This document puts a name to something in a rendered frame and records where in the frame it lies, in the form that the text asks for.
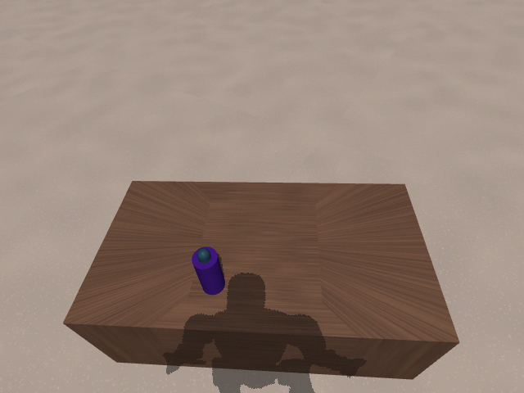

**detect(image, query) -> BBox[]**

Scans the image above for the bottle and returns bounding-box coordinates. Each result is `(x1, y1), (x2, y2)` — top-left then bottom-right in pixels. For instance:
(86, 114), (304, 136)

(192, 246), (225, 295)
